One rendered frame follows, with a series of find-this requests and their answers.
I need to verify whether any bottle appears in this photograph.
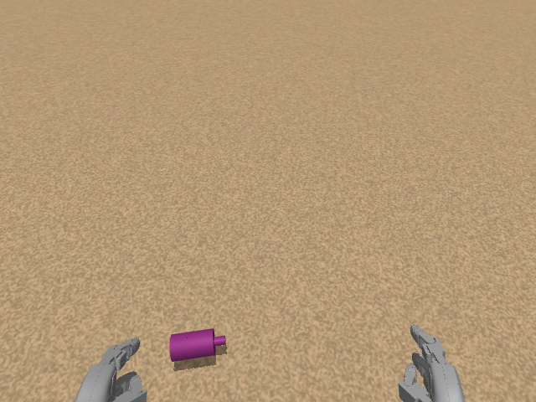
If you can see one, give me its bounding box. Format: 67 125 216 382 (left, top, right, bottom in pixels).
169 328 226 362

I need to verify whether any left robot hand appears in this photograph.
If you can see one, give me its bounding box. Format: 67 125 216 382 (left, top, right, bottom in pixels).
74 338 147 402

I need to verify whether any right robot hand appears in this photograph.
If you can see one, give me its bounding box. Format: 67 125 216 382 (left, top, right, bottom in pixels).
399 325 465 402

